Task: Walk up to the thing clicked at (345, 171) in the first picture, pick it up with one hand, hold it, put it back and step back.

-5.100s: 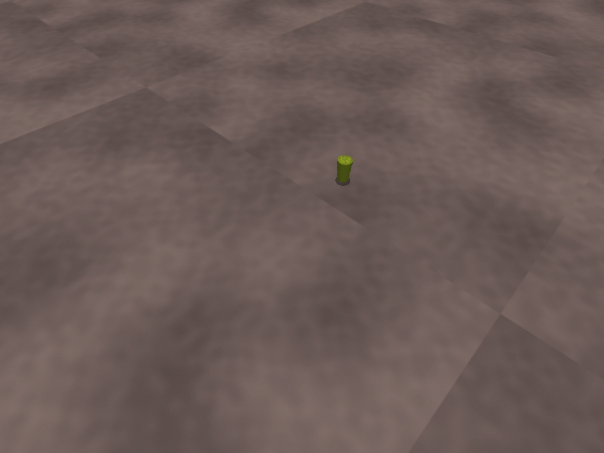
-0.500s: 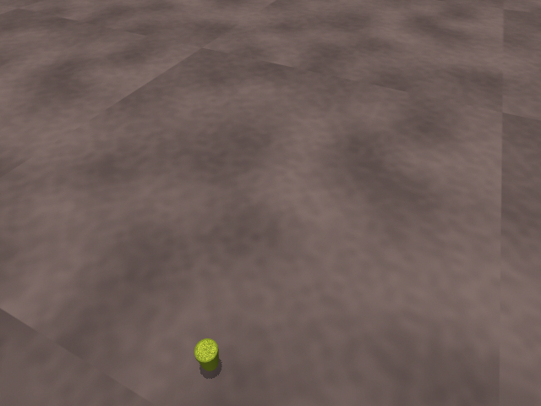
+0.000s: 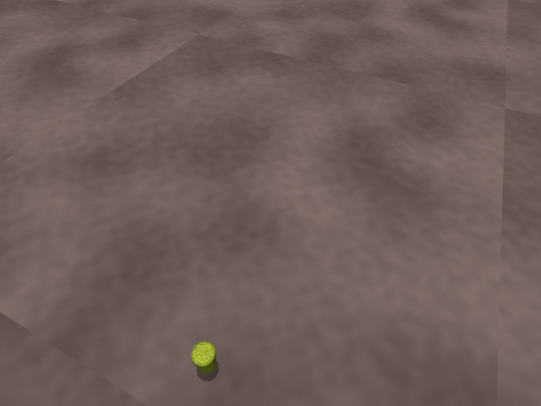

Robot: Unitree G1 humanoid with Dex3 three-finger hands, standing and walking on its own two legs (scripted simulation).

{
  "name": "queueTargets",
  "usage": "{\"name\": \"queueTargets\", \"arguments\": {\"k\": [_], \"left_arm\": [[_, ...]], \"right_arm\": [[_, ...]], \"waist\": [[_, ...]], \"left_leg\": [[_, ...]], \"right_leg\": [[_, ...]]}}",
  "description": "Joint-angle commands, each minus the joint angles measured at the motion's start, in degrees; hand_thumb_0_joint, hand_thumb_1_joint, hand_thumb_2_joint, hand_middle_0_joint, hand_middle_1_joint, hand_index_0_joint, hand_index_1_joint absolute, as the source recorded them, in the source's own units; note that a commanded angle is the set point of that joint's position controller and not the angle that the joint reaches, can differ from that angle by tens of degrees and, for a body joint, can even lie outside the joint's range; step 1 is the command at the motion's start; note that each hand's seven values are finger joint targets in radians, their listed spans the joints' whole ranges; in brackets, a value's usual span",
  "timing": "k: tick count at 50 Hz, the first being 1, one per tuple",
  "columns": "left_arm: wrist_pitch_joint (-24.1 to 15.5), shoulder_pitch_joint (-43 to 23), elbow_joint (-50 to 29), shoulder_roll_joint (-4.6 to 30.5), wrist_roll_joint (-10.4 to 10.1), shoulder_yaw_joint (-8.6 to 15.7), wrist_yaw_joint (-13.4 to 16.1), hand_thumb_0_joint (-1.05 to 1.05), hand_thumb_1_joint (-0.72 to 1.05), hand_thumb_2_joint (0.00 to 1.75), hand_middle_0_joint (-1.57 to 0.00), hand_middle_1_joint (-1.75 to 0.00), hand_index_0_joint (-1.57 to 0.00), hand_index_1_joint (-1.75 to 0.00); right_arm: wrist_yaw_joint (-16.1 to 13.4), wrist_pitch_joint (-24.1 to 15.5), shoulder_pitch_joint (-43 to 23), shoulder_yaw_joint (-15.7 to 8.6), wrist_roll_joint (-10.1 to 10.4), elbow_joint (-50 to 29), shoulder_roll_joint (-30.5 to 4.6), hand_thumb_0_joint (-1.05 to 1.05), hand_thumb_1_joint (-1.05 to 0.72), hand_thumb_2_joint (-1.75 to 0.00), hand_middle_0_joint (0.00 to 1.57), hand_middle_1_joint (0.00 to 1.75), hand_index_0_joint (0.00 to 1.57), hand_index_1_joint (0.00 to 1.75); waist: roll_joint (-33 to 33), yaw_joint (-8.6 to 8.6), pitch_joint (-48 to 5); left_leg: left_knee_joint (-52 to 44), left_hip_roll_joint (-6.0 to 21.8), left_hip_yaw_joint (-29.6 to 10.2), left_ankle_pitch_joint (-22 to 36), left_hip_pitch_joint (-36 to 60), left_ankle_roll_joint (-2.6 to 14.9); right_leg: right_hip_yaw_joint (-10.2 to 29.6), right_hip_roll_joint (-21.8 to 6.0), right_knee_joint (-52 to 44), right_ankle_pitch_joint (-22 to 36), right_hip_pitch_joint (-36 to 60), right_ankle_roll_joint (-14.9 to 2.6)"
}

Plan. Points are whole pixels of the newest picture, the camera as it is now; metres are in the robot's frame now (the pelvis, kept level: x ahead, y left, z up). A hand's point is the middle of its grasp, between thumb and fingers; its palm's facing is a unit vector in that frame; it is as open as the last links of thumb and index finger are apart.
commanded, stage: walk up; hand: left
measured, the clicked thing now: (205, 359) +0.41 +0.21 -0.72
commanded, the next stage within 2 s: stand in 1.00 s
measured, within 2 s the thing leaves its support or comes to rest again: neither
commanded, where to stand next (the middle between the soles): +0.07 -0.02 m, yaw +2 degrees
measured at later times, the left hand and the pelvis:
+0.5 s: hand out of the picture +0.09 +0.24 -0.16, palm faces -0.02 -0.95 -0.32, open 7.4 cm; pelvis +0.01 +0.00 +0.00, yaw +0 degrees
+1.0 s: hand out of the picture +0.10 +0.24 -0.15, palm faces -0.02 -0.94 -0.34, open 7.4 cm; pelvis +0.01 -0.01 +0.00, yaw -1 degrees
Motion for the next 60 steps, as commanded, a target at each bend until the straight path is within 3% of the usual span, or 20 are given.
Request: {"name": "queueTargets", "arguments": {"k": [1, 11, 20, 37, 49, 50, 52, 60], "left_arm": [[-1.0, -3.2, -2.8, 11.2, 0.3, 1.9, 0.7, 0.0, 0.9, 0.9, -0.2, -0.3, -0.2, -0.3], [-1.2, -2.6, -2.6, 11.0, 0.5, 2.0, 1.0, 0.0, 0.9, 0.9, -0.2, -0.3, -0.2, -0.3], [-1.3, -3.0, -2.8, 11.3, 0.8, 2.2, 1.0, 0.0, 0.9, 0.9, -0.2, -0.3, -0.2, -0.3], [-1.2, -2.0, -3.4, 11.6, 0.9, 2.6, 1.0, 0.0, 0.9, 0.9, -0.2, -0.3, -0.2, -0.3], [-1.2, -1.4, -4.0, 11.3, 0.8, 2.8, 1.1, 0.0, 0.9, 0.9, -0.2, -0.3, -0.2, -0.3], [-1.8, -2.3, -4.4, 11.3, 0.3, 2.1, 1.4, 0.0, 0.9, 0.9, -0.2, -0.3, -0.2, -0.3], [-2.2, -1.8, -4.2, 11.9, 0.2, 2.2, 1.7, 0.0, 0.9, 0.9, -0.2, -0.3, -0.2, -0.3], [-2.3, -2.0, -4.1, 12.1, 0.3, 1.7, 1.8, 0.0, 0.9, 0.9, -0.2, -0.3, -0.2, -0.3]], "right_arm": [[-0.9, -1.2, -2.2, -2.7, 0.2, -3.0, -13.0, 0.0, -0.9, -0.9, 0.2, 0.3, 0.2, 0.3], [-0.7, -0.9, -4.1, -2.9, 0.2, -3.5, -12.3, 0.0, -0.9, -0.9, 0.2, 0.3, 0.2, 0.3], [-0.6, -0.5, -4.7, -2.8, 0.1, -3.4, -11.8, 0.0, -0.9, -0.9, 0.2, 0.3, 0.2, 0.3], [-0.6, -0.5, -3.2, -2.7, 0.2, -3.4, -12.0, 0.0, -0.9, -0.9, 0.2, 0.3, 0.2, 0.3], [-0.6, -0.5, -2.6, -2.8, 0.1, -4.1, -11.9, 0.0, -0.9, -0.9, 0.2, 0.3, 0.2, 0.3], [-0.6, 0.0, -3.9, -2.3, 0.3, -3.9, -11.7, 0.0, -0.9, -0.9, 0.2, 0.3, 0.2, 0.3], [-0.5, 0.3, -3.0, -2.3, 0.5, -3.9, -11.4, 0.0, -0.9, -0.9, 0.2, 0.3, 0.2, 0.3], [-0.1, 0.6, -3.6, -1.9, 0.4, -3.6, -11.2, 0.0, -0.9, -0.9, 0.2, 0.3, 0.2, 0.3]], "waist": [[-0.4, 0.19, -5.2], [-0.2, 0.36, -6.0], [0.1, 0.19, -4.4], [-0.3, 0.26, -3.7], [-0.3, 0.42, -4.1], [1.8, 0.71, -3.2], [0.8, 0.38, -5.4], [-0.1, 0.19, -4.5]], "left_leg": [[-3.0, 7.5, -6.8, 11.4, 4.1, 1.67], [-3.0, 7.6, -6.0, 14.4, 7.4, 1.43], [-4.5, 7.0, -6.0, 7.8, 5.9, 1.15], [-4.3, 6.9, -6.3, 6.5, 4.6, 1.28], [-3.9, 7.2, -5.7, 9.4, 6.1, 1.21], [-3.9, 7.7, -6.4, 12.9, 5.0, 1.02], [-3.5, 7.8, -6.4, 14.5, 6.4, 0.98], [-4.9, 7.7, -6.8, 10.7, 6.6, 0.57]], "right_leg": [[5.8, -7.2, -3.4, 13.1, -0.9, -1.03], [5.1, -7.4, -4.4, 15.7, -0.8, -0.65], [5.9, -7.3, -5.8, 12.3, -0.9, -0.58], [6.2, -6.6, -5.8, 11.3, -0.5, -0.88], [6.0, -6.6, -5.2, 13.7, -1.1, -1.01], [6.3, -8.4, -5.8, 17.4, 0.0, -0.93], [6.0, -8.5, -5.3, 20.0, 1.4, -0.76], [5.7, -8.2, -6.6, 15.5, 0.2, -0.66]]}}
